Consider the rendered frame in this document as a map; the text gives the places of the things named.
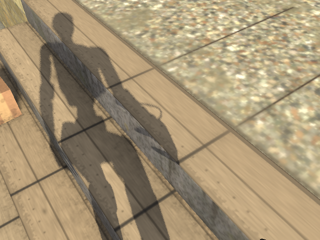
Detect stairs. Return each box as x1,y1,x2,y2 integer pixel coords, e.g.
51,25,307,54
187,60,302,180
0,0,249,240

